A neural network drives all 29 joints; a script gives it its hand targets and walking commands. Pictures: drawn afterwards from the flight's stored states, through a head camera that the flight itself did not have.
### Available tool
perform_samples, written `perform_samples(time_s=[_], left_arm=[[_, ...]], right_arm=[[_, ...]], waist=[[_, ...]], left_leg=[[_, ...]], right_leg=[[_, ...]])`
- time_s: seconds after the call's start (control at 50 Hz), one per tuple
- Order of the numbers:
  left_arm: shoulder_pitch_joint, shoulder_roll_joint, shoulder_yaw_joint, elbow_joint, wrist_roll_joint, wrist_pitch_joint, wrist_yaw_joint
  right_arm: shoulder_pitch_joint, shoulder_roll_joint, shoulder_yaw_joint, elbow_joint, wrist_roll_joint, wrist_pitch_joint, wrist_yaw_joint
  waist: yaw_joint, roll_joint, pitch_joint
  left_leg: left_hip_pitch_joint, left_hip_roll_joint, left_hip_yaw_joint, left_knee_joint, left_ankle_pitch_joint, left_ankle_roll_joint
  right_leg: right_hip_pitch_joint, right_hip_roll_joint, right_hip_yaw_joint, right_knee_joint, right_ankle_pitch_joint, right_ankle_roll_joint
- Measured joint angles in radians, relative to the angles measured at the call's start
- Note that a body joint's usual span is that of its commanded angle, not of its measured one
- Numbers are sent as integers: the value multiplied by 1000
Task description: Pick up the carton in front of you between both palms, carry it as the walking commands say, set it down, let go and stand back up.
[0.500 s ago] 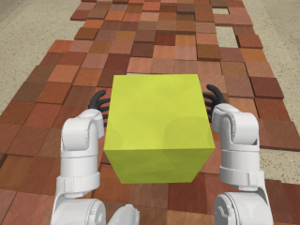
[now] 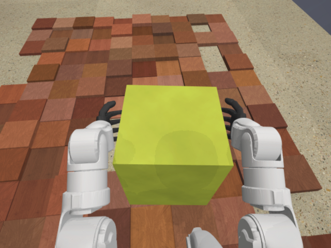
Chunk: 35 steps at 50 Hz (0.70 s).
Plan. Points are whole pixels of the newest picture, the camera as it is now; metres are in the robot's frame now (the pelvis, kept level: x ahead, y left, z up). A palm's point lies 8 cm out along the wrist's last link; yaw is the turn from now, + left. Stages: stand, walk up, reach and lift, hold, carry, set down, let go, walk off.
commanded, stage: carry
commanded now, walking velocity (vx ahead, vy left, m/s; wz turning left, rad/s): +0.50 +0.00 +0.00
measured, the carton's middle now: (169, 149) +0.35 -0.03 +0.02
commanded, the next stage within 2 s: none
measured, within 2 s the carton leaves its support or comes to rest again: neither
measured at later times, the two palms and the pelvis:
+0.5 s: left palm (100, 45) +0.64 +0.13 +0.14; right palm (200, 33) +0.68 -0.17 +0.14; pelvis +0.29 -0.05 +0.01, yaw +2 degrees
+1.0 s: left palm (104, 13) +0.96 +0.16 +0.09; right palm (178, 8) +0.96 -0.14 +0.09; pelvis +0.59 +0.01 -0.02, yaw +2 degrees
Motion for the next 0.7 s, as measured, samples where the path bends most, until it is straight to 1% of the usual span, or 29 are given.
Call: perform_samples(time_s=[0.06,0.12,0.14,0.16,0.18,0.22,0.24,0.26,0.28,0.36,0.42,0.5,0.58,0.62,0.64,0.66,0.68,0.7], left_arm=[[6,-8,11,-47,9,5,0],[9,-5,18,-53,13,14,0],[4,-4,18,-40,13,18,0],[-4,-6,15,-17,17,14,0],[-14,-11,8,13,23,6,0],[-22,-17,-7,64,34,3,2],[-17,-16,-13,77,33,6,3],[-7,-13,-19,80,26,10,5],[2,-8,-23,77,16,14,8],[9,8,-23,35,-22,21,19],[-9,13,-16,-5,-38,20,25],[-50,15,-12,-44,-52,28,29],[-101,21,-21,-25,-51,49,29],[-127,32,-25,4,-51,66,29],[-140,41,-24,20,-53,76,29],[-155,56,-27,39,-57,81,28],[-171,70,-25,62,-63,83,27],[-179,79,-21,82,-67,88,27]], right_arm=[[-27,0,-4,-4,8,-4,0],[-52,3,-6,25,0,0,4],[-60,0,-6,40,-5,4,8],[-68,-10,-6,56,-9,7,13],[-71,-22,-9,73,-10,8,20],[-69,-37,-16,109,-14,12,32],[-68,-38,-18,123,-16,17,35],[-66,-36,-17,131,-20,22,36],[-64,-33,-16,131,-24,28,36],[-60,-17,-10,76,-41,44,35],[-57,-4,-16,3,-49,53,28],[-62,3,-36,-90,-54,75,22],[-86,-6,-60,-109,-53,107,22],[-112,-13,-69,-80,-53,121,23],[-132,-16,-71,-54,-55,127,23],[-149,-14,-74,-27,-58,124,24],[-163,-11,-74,0,-63,117,24],[-175,-9,-72,28,-67,114,25]], waist=[[-1,-3,-18],[16,-3,-57],[24,-2,-72],[35,13,-81],[50,25,-86],[84,13,-86],[98,6,-83],[110,1,-78],[121,-2,-71],[154,-3,-36],[171,0,-24],[185,9,-26],[188,15,-56],[181,12,-73],[175,17,-81],[161,5,-88],[143,-21,-81],[129,-30,-72]], left_leg=[[58,13,-11,-1,-58,-25],[121,30,-20,21,-138,-57],[138,38,-25,48,-174,-68],[135,58,-31,108,-211,-76],[104,73,-46,216,-205,-79],[2,53,-90,476,-236,-75],[-49,43,-99,566,-238,-70],[-95,38,-100,616,-226,-67],[-136,38,-98,631,-208,-67],[-264,55,-92,531,-126,-76],[-327,72,-90,424,-41,-81],[-349,83,-84,271,101,-73],[-294,71,-61,97,225,-50],[-226,57,-34,2,265,-34],[-181,55,-19,-32,274,-32],[-166,44,-12,-3,190,-7],[-179,28,-4,63,122,5],[-184,22,-2,109,79,12]], right_leg=[[-14,-9,-13,-152,109,-5],[44,3,-56,-333,188,-15],[80,9,-78,-388,222,-26],[97,20,-96,-387,289,-40],[100,28,-111,-347,274,-48],[122,29,-112,-308,183,-58],[144,28,-110,-315,157,-59],[168,27,-108,-334,152,-50],[194,26,-108,-358,151,-47],[292,27,-108,-450,136,-59],[355,33,-106,-493,112,-56],[438,43,-102,-513,50,-41],[523,50,-97,-488,-54,-16],[559,48,-94,-430,-129,0],[561,47,-97,-358,-172,6],[535,32,-97,-246,-210,8],[485,22,-67,-100,-214,10],[424,32,-36,42,-209,8]])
